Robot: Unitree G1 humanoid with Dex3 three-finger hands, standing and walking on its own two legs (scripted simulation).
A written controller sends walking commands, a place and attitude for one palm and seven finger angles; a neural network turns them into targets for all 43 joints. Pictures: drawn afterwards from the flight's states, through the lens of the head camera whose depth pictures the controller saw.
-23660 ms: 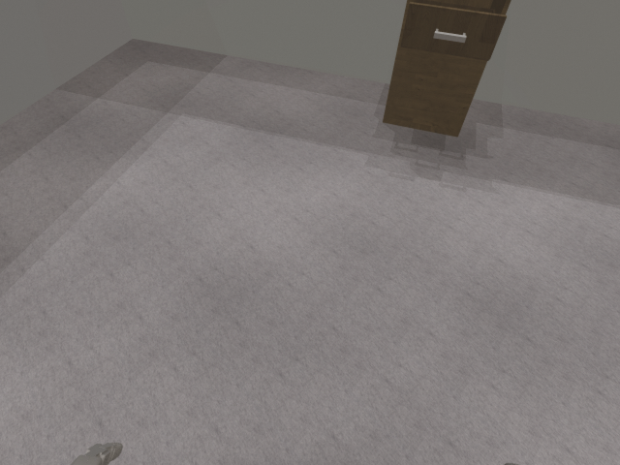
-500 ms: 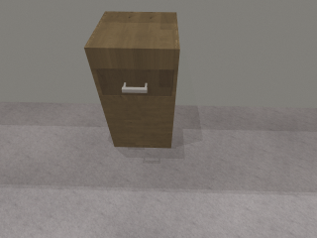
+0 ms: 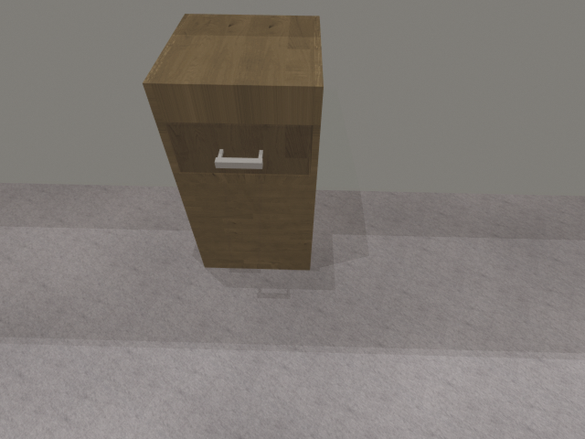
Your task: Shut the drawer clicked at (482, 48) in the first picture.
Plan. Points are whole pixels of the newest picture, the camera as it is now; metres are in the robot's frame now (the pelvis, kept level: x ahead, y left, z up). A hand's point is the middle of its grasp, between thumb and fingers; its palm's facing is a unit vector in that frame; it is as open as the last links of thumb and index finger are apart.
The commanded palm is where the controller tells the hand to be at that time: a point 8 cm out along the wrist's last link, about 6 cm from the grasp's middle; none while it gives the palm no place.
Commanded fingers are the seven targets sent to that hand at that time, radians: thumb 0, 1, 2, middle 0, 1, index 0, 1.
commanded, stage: look to check the result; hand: left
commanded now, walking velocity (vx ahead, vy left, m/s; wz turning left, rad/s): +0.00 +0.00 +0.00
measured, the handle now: (240, 158) +0.82 +0.19 -0.16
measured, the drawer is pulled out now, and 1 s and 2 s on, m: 0.00 0.00 0.00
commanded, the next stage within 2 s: stand and wait in 0.26 s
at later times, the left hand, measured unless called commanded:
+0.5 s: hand out of the picture -0.01 +0.14 -0.17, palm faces +0.06 -0.98 -0.17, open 7.3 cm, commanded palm none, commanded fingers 0.00 0.90 0.90 -0.20 -0.30 -0.20 -0.30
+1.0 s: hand out of the picture +0.00 +0.14 -0.17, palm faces +0.06 -0.98 -0.19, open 7.3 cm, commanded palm none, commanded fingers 0.00 0.90 0.90 -0.20 -0.30 -0.20 -0.30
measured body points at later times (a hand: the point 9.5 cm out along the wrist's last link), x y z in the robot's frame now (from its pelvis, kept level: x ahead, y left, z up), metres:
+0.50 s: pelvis +0.01 -0.01 +0.00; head +0.03 -0.02 +0.45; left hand -0.01 +0.20 -0.16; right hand -0.01 -0.21 -0.17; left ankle +0.04 +0.13 -0.74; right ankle -0.03 -0.10 -0.74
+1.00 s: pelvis +0.02 -0.02 +0.00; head +0.04 -0.03 +0.45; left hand +0.00 +0.20 -0.16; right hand +0.01 -0.23 -0.17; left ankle +0.04 +0.13 -0.74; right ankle -0.03 -0.10 -0.74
